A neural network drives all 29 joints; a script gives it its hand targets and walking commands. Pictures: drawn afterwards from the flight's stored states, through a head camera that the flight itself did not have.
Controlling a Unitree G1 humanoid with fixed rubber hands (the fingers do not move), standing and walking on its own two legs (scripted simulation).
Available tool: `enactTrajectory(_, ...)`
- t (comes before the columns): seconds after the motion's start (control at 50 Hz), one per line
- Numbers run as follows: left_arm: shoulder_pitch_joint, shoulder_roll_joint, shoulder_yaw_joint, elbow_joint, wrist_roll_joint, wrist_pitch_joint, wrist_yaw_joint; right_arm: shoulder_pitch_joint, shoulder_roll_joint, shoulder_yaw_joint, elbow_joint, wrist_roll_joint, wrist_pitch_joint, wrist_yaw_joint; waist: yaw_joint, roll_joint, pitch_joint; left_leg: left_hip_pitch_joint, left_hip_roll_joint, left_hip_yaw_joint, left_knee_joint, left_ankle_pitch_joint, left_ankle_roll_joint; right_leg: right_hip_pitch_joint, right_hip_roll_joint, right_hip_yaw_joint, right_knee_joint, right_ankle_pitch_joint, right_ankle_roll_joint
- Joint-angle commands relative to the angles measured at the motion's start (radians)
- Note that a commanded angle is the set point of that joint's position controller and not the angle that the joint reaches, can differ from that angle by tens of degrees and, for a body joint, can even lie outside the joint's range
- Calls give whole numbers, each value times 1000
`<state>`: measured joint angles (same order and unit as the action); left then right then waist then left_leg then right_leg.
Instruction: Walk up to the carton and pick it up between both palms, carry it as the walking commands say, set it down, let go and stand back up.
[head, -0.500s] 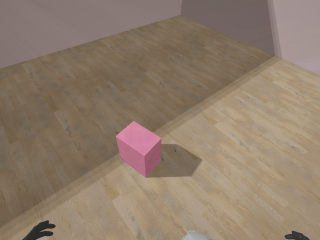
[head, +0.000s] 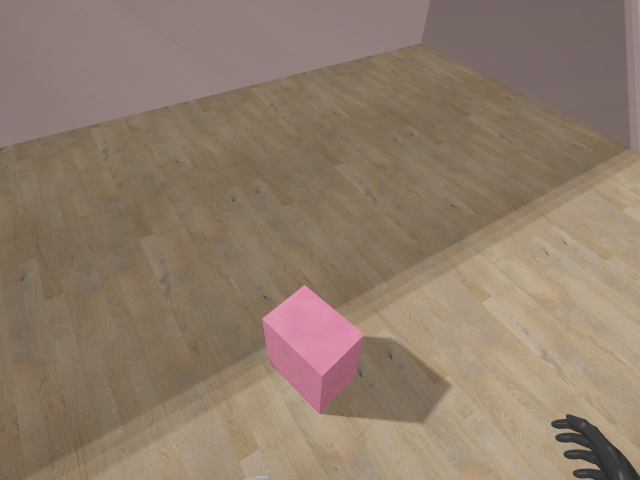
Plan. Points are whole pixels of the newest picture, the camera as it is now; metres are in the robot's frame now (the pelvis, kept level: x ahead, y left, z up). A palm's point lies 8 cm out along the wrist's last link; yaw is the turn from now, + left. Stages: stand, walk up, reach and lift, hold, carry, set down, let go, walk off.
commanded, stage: walk up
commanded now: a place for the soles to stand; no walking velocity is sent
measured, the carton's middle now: (312, 349) +0.60 +0.05 -0.61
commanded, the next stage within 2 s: none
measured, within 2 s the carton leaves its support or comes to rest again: neither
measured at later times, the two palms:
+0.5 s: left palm (136, 339) +0.31 +0.29 -0.03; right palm (604, 434) +0.22 -0.35 -0.06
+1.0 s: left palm out of the picture +0.16 +0.39 -0.03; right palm (588, 412) +0.25 -0.34 -0.05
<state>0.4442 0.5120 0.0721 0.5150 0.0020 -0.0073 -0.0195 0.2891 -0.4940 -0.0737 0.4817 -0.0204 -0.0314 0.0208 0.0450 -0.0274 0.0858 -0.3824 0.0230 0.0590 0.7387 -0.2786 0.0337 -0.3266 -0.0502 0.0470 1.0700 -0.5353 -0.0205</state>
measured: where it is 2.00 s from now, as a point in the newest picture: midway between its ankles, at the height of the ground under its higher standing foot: (209, 472)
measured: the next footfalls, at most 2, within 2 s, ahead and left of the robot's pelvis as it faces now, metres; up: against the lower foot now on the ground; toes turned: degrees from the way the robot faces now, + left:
right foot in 0.24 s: +0.21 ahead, -0.16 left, +0.00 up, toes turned -3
left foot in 1.14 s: +0.24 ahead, +0.22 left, +0.00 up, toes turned -8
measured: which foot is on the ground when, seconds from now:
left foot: down 0.00-0.80, up 0.82-1.00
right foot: up 0.00-0.22, down 0.24-1.00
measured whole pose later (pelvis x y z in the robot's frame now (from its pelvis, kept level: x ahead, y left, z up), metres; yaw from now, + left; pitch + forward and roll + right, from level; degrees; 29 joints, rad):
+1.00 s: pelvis +0.11 +0.02 +0.02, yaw -7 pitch -2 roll -1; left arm 0.38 0.49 0.13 0.85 0.07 -0.02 0.11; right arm 0.12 -0.51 -0.14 0.62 -0.08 0.09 0.09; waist 0.03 0.09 0.11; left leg -0.46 0.06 -0.05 1.02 -0.47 -0.02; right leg -0.34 -0.02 0.09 0.52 -0.18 -0.02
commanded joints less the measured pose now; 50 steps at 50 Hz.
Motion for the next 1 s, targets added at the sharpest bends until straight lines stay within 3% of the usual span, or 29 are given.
enactTrajectory(0.0, -48, 169, 45, -99, -14, -13, 8, 147, -255, -84, -21, -1, -10, -34, -105, 136, 14, 270, 340, -504, -435, -258, 225, -384, -23, 82, 131, 40, 0)
enactTrajectory(0.04, -8, 161, 45, -57, -3, -9, -1, 93, -219, -68, -32, 4, -12, -28, -78, 194, 13, 184, 275, -334, -430, -90, 200, -286, -33, 32, 15, 93, 13)
enactTrajectory(0.06, -14, 149, 44, -49, 3, -6, -2, 86, -204, -61, -36, 6, -13, -25, -75, 209, 11, 154, 269, -279, -411, 42, 198, -242, -33, 3, -40, 96, 18)
enactTrajectory(0.1, -42, 104, 31, -40, 3, -6, -3, 41, -173, -43, -49, 9, -17, -19, -57, 208, 5, 66, 238, -160, -338, 311, 170, -98, -35, -31, -207, 155, 17)
enactTrajectory(0.14, -58, 82, 29, -13, -3, -5, 3, 1, -166, -30, -51, 20, -14, -14, -41, 221, -39, 29, 215, -108, -236, 451, 143, 38, -5, -67, -319, 274, 14)
enactTrajectory(0.18, -91, 108, 40, 3, 1, -8, 11, -8, -165, -13, -36, 43, -2, -6, -22, 157, -79, -27, 169, -76, -139, 276, 71, 200, 21, -71, -490, 431, -7)
enactTrajectory(0.2, -120, 146, 46, 2, 6, -8, 18, -1, -146, 0, -27, 45, 0, -3, -16, 93, -96, -69, 156, -73, -109, 151, 29, 268, -26, -5, -527, 481, -22)
enactTrajectory(0.22, -146, 198, 49, -5, 4, -12, 26, 40, -109, 17, -16, 39, 0, -4, -33, -37, -130, -77, 100, -41, -13, -17, -17, 271, -177, 181, -589, 531, -53)
enactTrajectory(0.24, -196, 234, 51, -26, -15, -15, 29, 95, -138, 10, 23, 51, 20, -12, -39, -84, -170, 72, 36, -50, 39, -227, -35, 80, -306, 375, -645, 403, -182)
enactTrajectory(0.26, -220, 217, 47, -2, -21, -10, 30, 70, -180, 2, 48, 51, 33, -22, -36, -91, -127, 137, 37, -66, -10, -234, -14, 0, -268, 326, -649, 246, -192)
enactTrajectory(0.28, -272, 190, 30, 12, -20, -7, 27, 55, -182, 5, 67, 46, 30, -22, -53, -106, -80, 157, 55, -88, -104, -155, -3, -51, -220, 257, -632, 223, -143)
enactTrajectory(0.3, -314, 164, 15, 25, -23, -5, 22, 41, -195, 3, 92, 44, 19, -22, -62, -89, -43, 161, 84, -109, -203, -91, 3, -55, -156, 178, -598, 271, -81)
enactTrajectory(0.32, -317, 141, 5, 43, -29, -6, 17, 8, -217, -2, 115, 44, 6, -22, -47, -54, -31, 127, 133, -154, -266, -20, 5, -8, -105, 111, -546, 376, -39)
enactTrajectory(0.34, -310, 140, 5, 69, -32, -9, 15, -23, -222, -2, 133, 42, -5, -22, -30, -38, -52, 94, 161, -171, -271, 87, 6, 84, -83, 78, -510, 521, -23)
enactTrajectory(0.38, -313, 142, 1, 116, -32, -18, 18, -30, -191, 6, 180, 47, -15, -23, -33, -40, -136, 153, 132, -100, -208, 273, -11, 177, -110, 73, -502, 753, -43)
enactTrajectory(0.42, -333, 136, -6, 152, -33, -19, 20, -38, -167, 14, 222, 51, -10, -25, -40, -22, -179, 206, 116, -77, -208, 300, -18, 196, -124, 68, -503, 835, -66)
enactTrajectory(0.78, -449, 98, -20, 447, -22, -8, 16, -240, -129, 9, 468, 38, 12, -18, -39, 31, -93, 281, 132, -44, -456, 105, -3, 194, -87, 36, -706, 528, -15)
enactTrajectory(0.8, -101, 214, 62, 462, 24, -3, 63, -284, -216, -85, 326, -65, 53, 13, 41, 128, -60, 145, 46, 102, -124, -272, 15, 217, -120, 205, -741, 193, -103)
enactTrajectory(0.82, -42, 299, 99, 449, 43, -5, 93, -283, -138, -76, 269, -75, 74, 35, 57, -49, -63, -142, -30, 14, 83, -419, 3, 339, -243, 516, -843, -52, -190)
enactTrajectory(0.84, -44, 324, 122, 400, 50, -11, 117, -276, -107, -75, 201, -86, 88, 39, 35, -47, -70, -250, 8, -146, 241, -371, 2, 323, -303, 630, -880, -209, -243)
enactTrajectory(0.86, -93, 299, 125, 359, 53, -18, 134, -247, -110, -79, 158, -80, 93, 46, -12, -9, -60, -269, 42, -202, 325, -271, -13, 278, -303, 595, -849, -184, -248)
enactTrajectory(0.88, -120, 266, 121, 328, 58, -25, 140, -214, -117, -86, 127, -71, 93, 53, -45, 19, -62, -266, 72, -212, 358, -201, -33, 246, -280, 530, -809, -127, -229)
enactTrajectory(0.9, -131, 244, 116, 303, 65, -32, 140, -190, -117, -89, 104, -66, 95, 59, -56, 15, -66, -248, 87, -199, 356, -181, -48, 201, -245, 468, -789, -96, -208)
enactTrajectory(0.94, -129, 237, 120, 248, 76, -38, 142, -170, -102, -90, 58, -58, 114, 75, -49, -49, -72, -182, 82, -165, 333, -182, -58, 91, -197, 378, -773, -59, -193)
enactTrajectory(0.98, -109, 267, 132, 198, 81, -35, 142, -170, -102, -91, 0, -47, 127, 82, -37, -110, -48, -138, 83, -142, 289, -197, -51, -11, -191, 372, -762, -109, -192)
